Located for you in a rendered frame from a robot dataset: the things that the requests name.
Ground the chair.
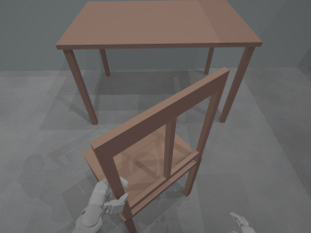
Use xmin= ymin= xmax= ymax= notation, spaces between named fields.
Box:
xmin=82 ymin=67 xmax=230 ymax=233

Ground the robot right hand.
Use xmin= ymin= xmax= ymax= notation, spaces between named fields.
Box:
xmin=229 ymin=212 xmax=256 ymax=233

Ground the left robot forearm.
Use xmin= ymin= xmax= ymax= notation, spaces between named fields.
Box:
xmin=72 ymin=206 xmax=104 ymax=233

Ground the robot left hand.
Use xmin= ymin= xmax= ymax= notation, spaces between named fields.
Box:
xmin=87 ymin=176 xmax=129 ymax=215

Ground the table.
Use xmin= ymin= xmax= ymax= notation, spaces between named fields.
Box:
xmin=55 ymin=0 xmax=262 ymax=125

